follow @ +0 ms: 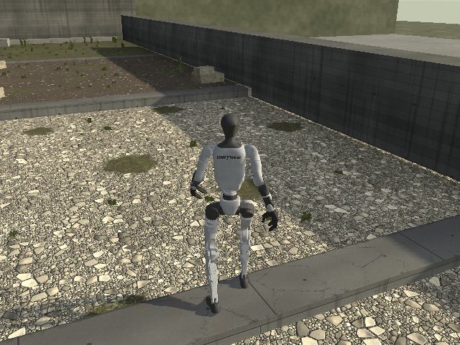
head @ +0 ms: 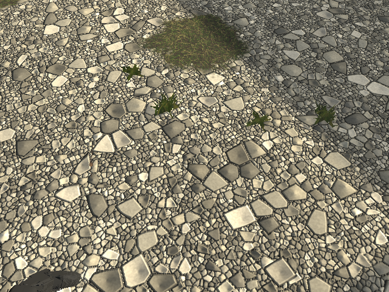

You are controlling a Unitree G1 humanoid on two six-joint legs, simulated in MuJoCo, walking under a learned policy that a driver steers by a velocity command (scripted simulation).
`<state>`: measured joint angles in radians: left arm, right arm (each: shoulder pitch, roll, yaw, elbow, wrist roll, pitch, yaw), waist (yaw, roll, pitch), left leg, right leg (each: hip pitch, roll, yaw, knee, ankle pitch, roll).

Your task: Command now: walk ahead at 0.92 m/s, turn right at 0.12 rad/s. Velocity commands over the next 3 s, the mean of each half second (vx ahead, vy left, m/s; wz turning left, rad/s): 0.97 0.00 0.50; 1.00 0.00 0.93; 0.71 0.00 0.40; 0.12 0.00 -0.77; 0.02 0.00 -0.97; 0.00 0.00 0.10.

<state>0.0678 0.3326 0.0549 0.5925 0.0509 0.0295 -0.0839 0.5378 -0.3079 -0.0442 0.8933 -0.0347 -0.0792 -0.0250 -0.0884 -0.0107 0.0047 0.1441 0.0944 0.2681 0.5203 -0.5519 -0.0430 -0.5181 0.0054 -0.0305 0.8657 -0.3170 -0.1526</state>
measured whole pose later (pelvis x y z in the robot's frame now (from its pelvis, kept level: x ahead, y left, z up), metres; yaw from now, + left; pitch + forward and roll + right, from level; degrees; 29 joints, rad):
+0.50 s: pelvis +0.42 +0.02 -0.17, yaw +19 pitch -2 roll -2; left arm 0.29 0.25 0.02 0.88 0.06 -0.08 0.02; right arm 0.37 -0.30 -0.08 0.94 -0.03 -0.04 0.04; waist -0.04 0.02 0.06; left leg -0.26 -0.14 0.02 0.59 -0.28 0.20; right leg -0.31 -0.02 -0.08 1.76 -0.48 -0.08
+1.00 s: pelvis +0.87 +0.15 -0.15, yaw +46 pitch +1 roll -3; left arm 0.44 0.29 0.07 0.93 0.03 -0.10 0.00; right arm 0.07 -0.37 -0.07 0.69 -0.03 -0.01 0.07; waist 0.05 0.06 0.02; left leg -0.77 0.06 0.01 1.23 -0.13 0.12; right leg -0.01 0.00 -0.17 0.33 -0.32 0.02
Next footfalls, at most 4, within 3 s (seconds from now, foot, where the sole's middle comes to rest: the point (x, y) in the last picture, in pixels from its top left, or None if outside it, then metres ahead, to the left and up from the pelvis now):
0.42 left None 0.46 0.04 -0.93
0.74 right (177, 205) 0.92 0.02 -0.93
1.20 left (85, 180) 1.08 0.43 -0.93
1.60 right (46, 139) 1.35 0.65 -0.93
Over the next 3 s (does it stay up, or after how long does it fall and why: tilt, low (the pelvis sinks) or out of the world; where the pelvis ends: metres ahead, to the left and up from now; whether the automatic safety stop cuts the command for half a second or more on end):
stays up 1.25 0.67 -0.16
